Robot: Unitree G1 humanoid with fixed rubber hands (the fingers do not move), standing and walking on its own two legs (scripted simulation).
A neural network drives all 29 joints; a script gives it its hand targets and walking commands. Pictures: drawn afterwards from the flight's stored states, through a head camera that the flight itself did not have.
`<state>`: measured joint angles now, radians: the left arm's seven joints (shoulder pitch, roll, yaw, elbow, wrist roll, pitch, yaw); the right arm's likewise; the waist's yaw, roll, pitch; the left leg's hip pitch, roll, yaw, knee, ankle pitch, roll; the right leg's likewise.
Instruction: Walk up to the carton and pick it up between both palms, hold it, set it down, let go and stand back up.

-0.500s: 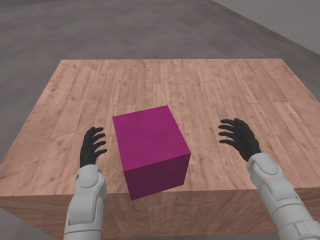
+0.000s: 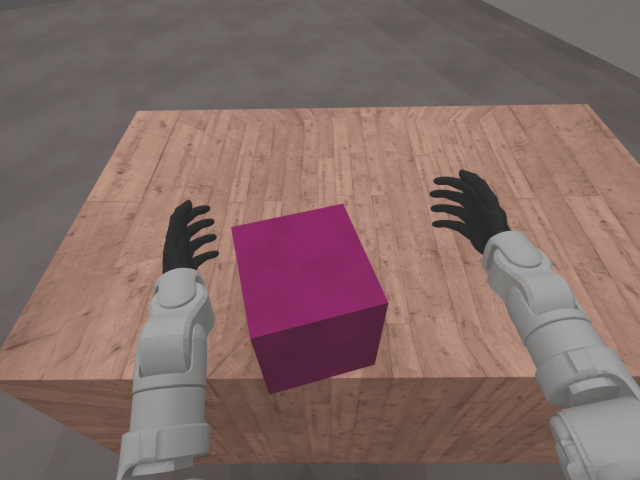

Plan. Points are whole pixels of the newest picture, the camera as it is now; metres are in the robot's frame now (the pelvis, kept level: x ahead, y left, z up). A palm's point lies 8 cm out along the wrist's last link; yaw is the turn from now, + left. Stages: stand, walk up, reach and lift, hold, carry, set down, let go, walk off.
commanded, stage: reach and lift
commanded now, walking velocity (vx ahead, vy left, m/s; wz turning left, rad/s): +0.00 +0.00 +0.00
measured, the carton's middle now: (306, 299) +0.37 +0.08 -0.04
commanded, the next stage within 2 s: none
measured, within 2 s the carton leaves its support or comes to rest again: neither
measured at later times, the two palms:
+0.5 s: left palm (187, 282) +0.32 +0.23 +0.06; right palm (451, 233) +0.43 -0.12 +0.07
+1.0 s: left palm (208, 307) +0.32 +0.21 +0.00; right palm (428, 256) +0.43 -0.10 +0.01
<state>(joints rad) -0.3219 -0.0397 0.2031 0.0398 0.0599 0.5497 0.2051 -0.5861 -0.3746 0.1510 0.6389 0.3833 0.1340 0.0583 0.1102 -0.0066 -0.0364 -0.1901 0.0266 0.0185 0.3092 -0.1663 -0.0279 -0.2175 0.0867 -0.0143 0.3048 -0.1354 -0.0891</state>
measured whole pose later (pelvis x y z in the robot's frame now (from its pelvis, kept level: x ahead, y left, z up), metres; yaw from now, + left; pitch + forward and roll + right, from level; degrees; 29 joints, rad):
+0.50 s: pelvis +0.01 +0.01 +0.00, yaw +1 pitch +6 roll +1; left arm -0.36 -0.06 0.24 0.37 0.10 0.21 0.16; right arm -0.68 -0.29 0.12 0.95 0.29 -0.07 0.08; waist 0.14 -0.01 -0.05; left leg -0.26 0.02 0.01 0.33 -0.18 -0.02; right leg -0.28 0.08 -0.03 0.32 -0.15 -0.08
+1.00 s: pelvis +0.00 +0.01 -0.02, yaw +0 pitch +15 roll -1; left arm -0.42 -0.11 0.21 0.74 0.10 -0.19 0.22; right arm -0.79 -0.24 0.09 1.32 0.26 -0.36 0.06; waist 0.19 0.01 -0.15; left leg -0.54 0.03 0.01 0.53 -0.24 -0.02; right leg -0.54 0.09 -0.03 0.45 -0.18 -0.07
